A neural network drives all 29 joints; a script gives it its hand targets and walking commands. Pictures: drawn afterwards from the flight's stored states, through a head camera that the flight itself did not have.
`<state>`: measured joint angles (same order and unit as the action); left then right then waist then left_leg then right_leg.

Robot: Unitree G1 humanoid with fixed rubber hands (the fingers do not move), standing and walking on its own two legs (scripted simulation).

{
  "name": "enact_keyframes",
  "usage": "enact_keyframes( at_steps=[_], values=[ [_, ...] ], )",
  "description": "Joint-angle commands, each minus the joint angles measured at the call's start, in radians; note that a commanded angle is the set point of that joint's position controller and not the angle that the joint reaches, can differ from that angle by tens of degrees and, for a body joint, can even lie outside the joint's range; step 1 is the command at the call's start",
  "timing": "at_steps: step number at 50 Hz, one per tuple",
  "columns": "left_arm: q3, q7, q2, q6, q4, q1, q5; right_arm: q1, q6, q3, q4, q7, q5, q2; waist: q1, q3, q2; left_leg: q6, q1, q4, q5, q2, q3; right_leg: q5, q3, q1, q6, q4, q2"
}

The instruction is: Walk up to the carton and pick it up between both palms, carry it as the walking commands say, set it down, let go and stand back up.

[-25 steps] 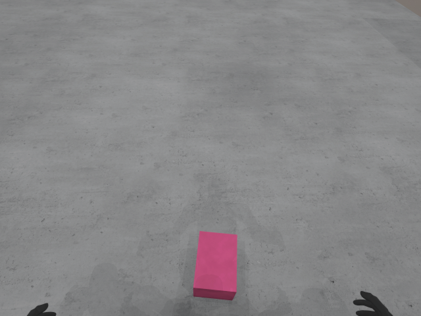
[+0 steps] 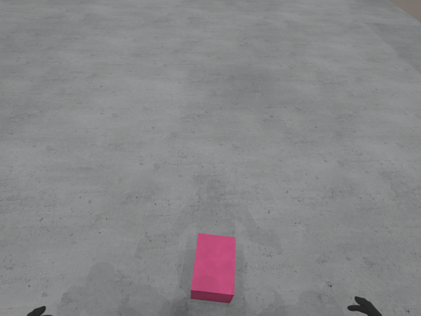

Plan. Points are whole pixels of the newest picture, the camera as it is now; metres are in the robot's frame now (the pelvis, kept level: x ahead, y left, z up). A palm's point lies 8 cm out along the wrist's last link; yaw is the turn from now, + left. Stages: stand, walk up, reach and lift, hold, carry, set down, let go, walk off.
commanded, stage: walk up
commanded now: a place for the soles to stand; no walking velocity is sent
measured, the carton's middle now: (213, 267) +0.43 -0.06 -0.70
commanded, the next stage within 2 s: reach and lift in 1.74 s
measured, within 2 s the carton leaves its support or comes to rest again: neither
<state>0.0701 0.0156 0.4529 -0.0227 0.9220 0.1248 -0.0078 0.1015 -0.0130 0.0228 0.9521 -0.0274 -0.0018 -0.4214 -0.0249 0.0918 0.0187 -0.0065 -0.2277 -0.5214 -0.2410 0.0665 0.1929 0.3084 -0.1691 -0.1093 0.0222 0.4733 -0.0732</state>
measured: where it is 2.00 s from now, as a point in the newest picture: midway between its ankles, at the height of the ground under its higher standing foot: outside the picture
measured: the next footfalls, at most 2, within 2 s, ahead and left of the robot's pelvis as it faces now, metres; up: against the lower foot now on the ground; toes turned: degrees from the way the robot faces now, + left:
none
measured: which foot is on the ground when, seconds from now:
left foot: down 0.00-1.00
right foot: down 0.00-1.00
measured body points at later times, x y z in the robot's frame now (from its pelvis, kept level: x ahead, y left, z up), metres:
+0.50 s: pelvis +0.01 -0.01 +0.00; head +0.03 +0.00 +0.45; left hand +0.09 +0.33 -0.11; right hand +0.15 -0.33 -0.10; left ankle +0.03 +0.12 -0.74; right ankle -0.03 -0.13 -0.74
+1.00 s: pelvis +0.01 +0.00 +0.00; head +0.02 +0.01 +0.45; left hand +0.09 +0.34 -0.11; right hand +0.15 -0.33 -0.10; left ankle +0.03 +0.12 -0.74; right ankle -0.03 -0.13 -0.74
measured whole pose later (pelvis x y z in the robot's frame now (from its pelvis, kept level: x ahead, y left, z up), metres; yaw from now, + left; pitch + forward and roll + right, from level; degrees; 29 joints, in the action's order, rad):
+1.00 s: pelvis +0.01 +0.00 +0.00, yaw +2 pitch -3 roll -1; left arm 0.07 0.01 0.44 -0.02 0.91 0.15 -0.01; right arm 0.10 -0.01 0.02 0.95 -0.04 0.00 -0.42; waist -0.04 0.09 0.02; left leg -0.01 -0.22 -0.54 -0.26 0.07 0.19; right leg 0.34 -0.16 -0.09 0.02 0.49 -0.07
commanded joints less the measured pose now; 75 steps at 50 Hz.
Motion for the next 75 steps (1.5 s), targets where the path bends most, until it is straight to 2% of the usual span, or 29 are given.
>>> enact_keyframes(
  at_steps=[1,5,8,10,13,14,15,17,19,21,23,26,29,31,33,36,40,43,46,48,50,53,56,58,62,64,66,70,75],
  values=[
    [0.035,-0.006,0.162,0.018,-0.035,0.025,0.006,-0.038,0.014,0.042,-0.054,-0.008,-0.002,-0.203,-0.013,-0.086,-0.082,0.059,-0.099,0.114,0.201,-0.115,0.159,-0.029,0.144,0.117,-0.07,-0.094,-0.066],
    [0.041,-0.006,0.185,0.024,-0.041,-0.002,0.012,-0.007,0.013,0.043,-0.048,-0.005,-0.006,-0.182,0.006,-0.084,0.011,0.028,-0.057,-0.034,0.221,-0.061,0.015,-0.131,0.144,0.071,-0.122,-0.135,-0.161],
    [0.044,-0.004,0.187,0.017,-0.059,-0.029,0.012,0.01,0.008,0.044,-0.044,-0.004,-0.001,-0.188,0.014,-0.066,0.039,0.031,-0.039,-0.046,0.197,-0.067,-0.004,-0.15,0.118,0.03,-0.128,-0.097,-0.176],
    [0.043,-0.002,0.177,0.009,-0.072,-0.032,0.007,0.002,0.009,0.047,-0.048,-0.005,0.001,-0.207,0.009,-0.056,0.009,0.049,-0.049,0.004,0.249,-0.085,0.046,-0.117,0.094,0.031,-0.095,-0.037,-0.124],
    [0.039,0.0,0.154,-0.001,-0.074,0.01,-0.001,-0.017,0.013,0.045,-0.065,-0.01,0.003,-0.226,-0.006,-0.094,-0.079,0.108,-0.078,0.107,0.228,-0.143,0.228,-0.036,0.112,0.081,-0.051,0.036,-0.025],
    [0.037,-0.001,0.149,-0.002,-0.07,0.028,-0.002,-0.027,0.013,0.042,-0.072,-0.012,0.004,-0.223,-0.014,-0.098,-0.096,0.118,-0.087,0.13,0.207,-0.154,0.27,-0.005,0.132,0.094,-0.047,0.023,-0.011],
    [0.035,-0.002,0.146,0.0,-0.064,0.042,-0.002,-0.037,0.013,0.041,-0.075,-0.013,0.004,-0.218,-0.02,-0.097,-0.107,0.114,-0.092,0.138,0.199,-0.154,0.271,0.004,0.143,0.106,-0.048,-0.003,-0.012],
    [0.034,-0.006,0.153,0.011,-0.049,0.053,0.002,-0.041,0.014,0.039,-0.072,-0.015,-0.001,-0.204,-0.025,-0.087,-0.101,0.075,-0.097,0.117,0.235,-0.129,0.207,-0.05,0.153,0.128,-0.06,-0.065,-0.042],
    [0.035,-0.009,0.169,0.022,-0.044,0.042,0.007,-0.026,0.015,0.04,-0.063,-0.016,-0.008,-0.19,-0.014,-0.087,-0.059,0.041,-0.074,0.038,0.294,-0.094,0.108,-0.158,0.153,0.12,-0.086,-0.101,-0.099],
    [0.037,-0.009,0.18,0.025,-0.045,0.025,0.01,-0.008,0.013,0.04,-0.055,-0.015,-0.01,-0.178,-0.002,-0.1,-0.006,0.025,-0.038,-0.049,0.285,-0.066,0.026,-0.251,0.147,0.094,-0.119,-0.112,-0.154],
    [0.039,-0.008,0.183,0.021,-0.055,0.002,0.011,0.004,0.008,0.039,-0.049,-0.012,-0.007,-0.175,0.006,-0.09,0.032,0.024,-0.017,-0.07,0.236,-0.064,-0.004,-0.274,0.13,0.055,-0.136,-0.097,-0.18],
    [0.037,-0.006,0.173,0.012,-0.071,-0.012,0.006,-0.007,0.006,0.042,-0.05,-0.009,-0.001,-0.194,0.004,-0.069,0.023,0.042,-0.007,-0.021,0.283,-0.086,0.033,-0.196,0.1,0.023,-0.1,-0.043,-0.136],
    [0.033,-0.004,0.157,0.002,-0.074,0.007,0.0,-0.024,0.009,0.041,-0.058,-0.014,-0.001,-0.215,-0.003,-0.09,-0.049,0.089,-0.043,0.071,0.278,-0.131,0.163,-0.118,0.105,0.071,-0.057,0.017,-0.052],
    [0.031,-0.004,0.15,0.001,-0.064,0.036,-0.003,-0.043,0.012,0.037,-0.065,-0.016,0.001,-0.211,-0.018,-0.1,-0.08,0.104,-0.068,0.116,0.233,-0.148,0.229,-0.06,0.134,0.107,-0.05,-0.004,-0.031],
    [0.03,-0.007,0.151,0.009,-0.051,0.047,0.0,-0.051,0.013,0.035,-0.064,-0.017,-0.002,-0.201,-0.023,-0.088,-0.083,0.08,-0.077,0.112,0.24,-0.132,0.193,-0.073,0.144,0.122,-0.058,-0.058,-0.048],
    [0.03,-0.009,0.167,0.022,-0.04,0.035,0.006,-0.035,0.013,0.037,-0.051,-0.016,-0.009,-0.185,-0.01,-0.088,-0.043,0.043,-0.038,0.029,0.299,-0.091,0.08,-0.178,0.139,0.103,-0.086,-0.103,-0.109],
    [0.035,-0.008,0.177,0.02,-0.051,0.001,0.008,-0.014,0.007,0.038,-0.04,-0.011,-0.006,-0.177,0.004,-0.082,0.021,0.033,-0.003,-0.037,0.264,-0.071,0.015,-0.194,0.122,0.045,-0.116,-0.101,-0.155],
    [0.035,-0.006,0.169,0.011,-0.064,-0.011,0.005,-0.019,0.006,0.04,-0.04,-0.01,-0.002,-0.192,0.003,-0.063,0.009,0.048,-0.014,0.0,0.27,-0.084,0.045,-0.141,0.104,0.031,-0.094,-0.056,-0.123],
    [0.033,-0.004,0.153,0.003,-0.067,0.012,0.001,-0.035,0.01,0.039,-0.05,-0.013,0.0,-0.208,-0.008,-0.079,-0.053,0.085,-0.053,0.086,0.236,-0.124,0.164,-0.085,0.11,0.074,-0.061,-0.005,-0.056],
    [0.031,-0.005,0.147,0.003,-0.058,0.038,-0.001,-0.047,0.013,0.036,-0.057,-0.014,0.001,-0.205,-0.021,-0.089,-0.079,0.096,-0.074,0.126,0.203,-0.14,0.22,-0.042,0.134,0.106,-0.054,-0.022,-0.037],
    [0.03,-0.007,0.149,0.01,-0.047,0.048,0.001,-0.051,0.014,0.035,-0.057,-0.016,-0.001,-0.197,-0.024,-0.081,-0.083,0.076,-0.077,0.121,0.216,-0.127,0.19,-0.056,0.144,0.118,-0.06,-0.067,-0.052],
    [0.031,-0.008,0.161,0.023,-0.039,0.037,0.006,-0.033,0.015,0.037,-0.047,-0.015,-0.007,-0.183,-0.011,-0.083,-0.05,0.047,-0.041,0.053,0.273,-0.094,0.097,-0.137,0.14,0.099,-0.083,-0.106,-0.101],
    [0.034,-0.008,0.17,0.024,-0.044,0.015,0.009,-0.016,0.011,0.038,-0.041,-0.012,-0.006,-0.175,0.001,-0.084,0.004,0.037,-0.007,-0.014,0.266,-0.073,0.035,-0.157,0.132,0.055,-0.108,-0.117,-0.141],
    [0.035,-0.007,0.171,0.019,-0.053,0.0,0.008,-0.011,0.008,0.039,-0.038,-0.009,-0.003,-0.177,0.004,-0.07,0.019,0.037,-0.005,-0.021,0.248,-0.072,0.026,-0.138,0.123,0.031,-0.112,-0.105,-0.147],
    [0.034,-0.004,0.155,0.009,-0.066,0.001,0.004,-0.022,0.009,0.041,-0.045,-0.01,0.0,-0.198,-0.003,-0.062,-0.025,0.065,-0.035,0.053,0.247,-0.103,0.104,-0.095,0.103,0.045,-0.075,-0.033,-0.085],
    [0.032,-0.004,0.148,0.005,-0.063,0.026,0.001,-0.034,0.013,0.039,-0.053,-0.012,0.002,-0.202,-0.014,-0.079,-0.062,0.088,-0.062,0.106,0.207,-0.128,0.187,-0.059,0.121,0.082,-0.059,-0.017,-0.05],
    [0.031,-0.005,0.144,0.007,-0.054,0.047,0.0,-0.043,0.015,0.036,-0.058,-0.014,0.002,-0.199,-0.023,-0.082,-0.079,0.087,-0.076,0.129,0.192,-0.133,0.21,-0.038,0.139,0.106,-0.057,-0.043,-0.044],
    [0.03,-0.008,0.156,0.022,-0.042,0.042,0.006,-0.03,0.016,0.038,-0.051,-0.015,-0.005,-0.182,-0.013,-0.079,-0.054,0.05,-0.044,0.068,0.257,-0.097,0.112,-0.116,0.141,0.093,-0.079,-0.103,-0.094],
    [0.034,-0.007,0.166,0.021,-0.053,0.006,0.009,-0.008,0.009,0.039,-0.042,-0.009,-0.003,-0.175,0.004,-0.07,0.013,0.038,-0.002,-0.012,0.251,-0.073,0.035,-0.125,0.126,0.029,-0.108,-0.11,-0.142]
  ],
)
